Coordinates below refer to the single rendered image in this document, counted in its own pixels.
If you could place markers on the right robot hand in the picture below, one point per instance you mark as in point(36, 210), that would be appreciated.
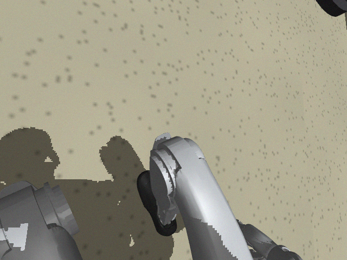
point(256, 239)

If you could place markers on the right robot foot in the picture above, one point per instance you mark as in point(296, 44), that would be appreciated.
point(149, 202)

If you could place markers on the right robot arm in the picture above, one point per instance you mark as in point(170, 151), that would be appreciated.
point(280, 252)

